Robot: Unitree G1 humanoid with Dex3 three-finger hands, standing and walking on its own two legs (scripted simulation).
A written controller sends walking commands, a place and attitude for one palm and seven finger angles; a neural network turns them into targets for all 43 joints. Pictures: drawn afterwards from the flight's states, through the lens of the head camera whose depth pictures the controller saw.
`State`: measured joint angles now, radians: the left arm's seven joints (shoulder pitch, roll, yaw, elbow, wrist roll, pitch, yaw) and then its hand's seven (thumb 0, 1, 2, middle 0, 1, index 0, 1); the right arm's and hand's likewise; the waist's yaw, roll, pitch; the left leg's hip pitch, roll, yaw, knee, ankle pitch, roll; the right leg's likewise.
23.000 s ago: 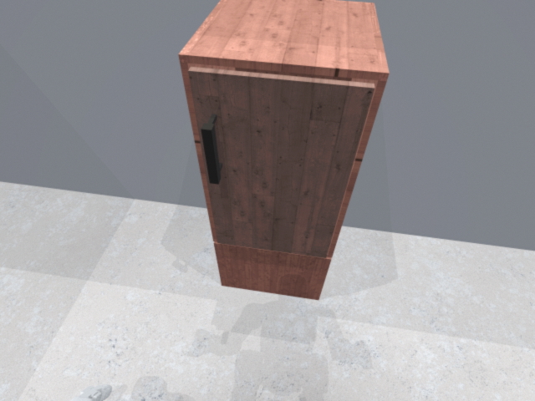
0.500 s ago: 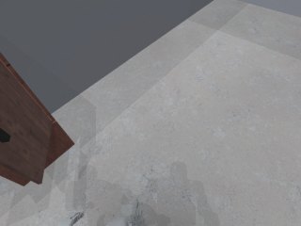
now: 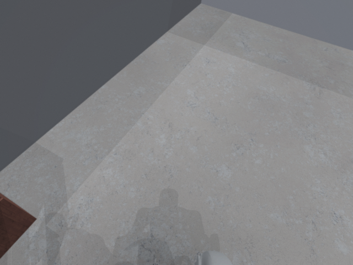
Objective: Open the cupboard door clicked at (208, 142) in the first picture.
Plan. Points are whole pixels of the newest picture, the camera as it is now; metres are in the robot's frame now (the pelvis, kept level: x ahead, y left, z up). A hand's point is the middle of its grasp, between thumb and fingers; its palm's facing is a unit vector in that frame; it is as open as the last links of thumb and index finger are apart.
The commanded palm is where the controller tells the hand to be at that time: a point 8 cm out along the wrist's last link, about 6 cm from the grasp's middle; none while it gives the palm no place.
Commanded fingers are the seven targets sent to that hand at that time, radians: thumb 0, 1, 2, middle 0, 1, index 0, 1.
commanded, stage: walk to a spot facing it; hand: left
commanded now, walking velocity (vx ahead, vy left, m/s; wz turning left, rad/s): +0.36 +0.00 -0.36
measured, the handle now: out of the picture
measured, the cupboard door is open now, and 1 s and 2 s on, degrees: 51 51 51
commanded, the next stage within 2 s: turn to face it in 1.16 s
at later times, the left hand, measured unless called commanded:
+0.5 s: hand (159, 182) +0.36 +0.07 -0.16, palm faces -0.12 -0.97 -0.20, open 7.1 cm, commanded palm none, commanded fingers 0.00 0.90 0.90 -0.20 -0.30 -0.20 -0.30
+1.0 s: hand (158, 157) +0.46 +0.09 -0.19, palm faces -0.08 -0.99 -0.13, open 7.4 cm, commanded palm none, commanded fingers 0.00 0.90 0.90 -0.20 -0.30 -0.20 -0.30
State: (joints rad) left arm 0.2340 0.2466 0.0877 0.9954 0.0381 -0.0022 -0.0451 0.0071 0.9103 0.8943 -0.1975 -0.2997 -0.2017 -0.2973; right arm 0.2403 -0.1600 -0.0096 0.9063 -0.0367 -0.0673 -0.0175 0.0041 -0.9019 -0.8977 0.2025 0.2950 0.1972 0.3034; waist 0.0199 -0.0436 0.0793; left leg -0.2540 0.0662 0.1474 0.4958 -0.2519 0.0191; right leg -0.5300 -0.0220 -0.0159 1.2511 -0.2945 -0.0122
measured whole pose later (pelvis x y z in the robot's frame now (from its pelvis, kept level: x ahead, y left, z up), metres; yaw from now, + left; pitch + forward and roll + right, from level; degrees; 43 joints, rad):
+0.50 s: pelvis +0.22 -0.09 +0.00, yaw -8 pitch +0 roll +1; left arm 0.14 0.16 0.07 0.98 0.00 -0.09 0.01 -0.03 0.95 0.89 -0.20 -0.30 -0.21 -0.30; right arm 0.34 -0.15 -0.04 1.07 -0.02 -0.01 -0.01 0.01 -0.90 -0.90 0.20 0.29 0.19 0.30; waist -0.06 0.00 0.09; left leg -0.49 0.14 0.06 1.14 -0.35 -0.05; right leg -0.23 0.03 -0.12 0.47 -0.25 -0.09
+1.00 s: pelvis +0.47 -0.08 -0.01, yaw -8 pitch -1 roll -1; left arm 0.32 0.16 0.04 1.11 0.03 -0.03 -0.02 0.01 0.91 0.89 -0.20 -0.30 -0.20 -0.30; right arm 0.20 -0.16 -0.04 1.00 -0.03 -0.07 -0.02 0.00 -0.91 -0.90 0.20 0.29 0.20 0.30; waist 0.02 -0.03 0.08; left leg -0.30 0.02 0.15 0.54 -0.23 0.06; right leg -0.45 -0.05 -0.03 1.29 -0.34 -0.02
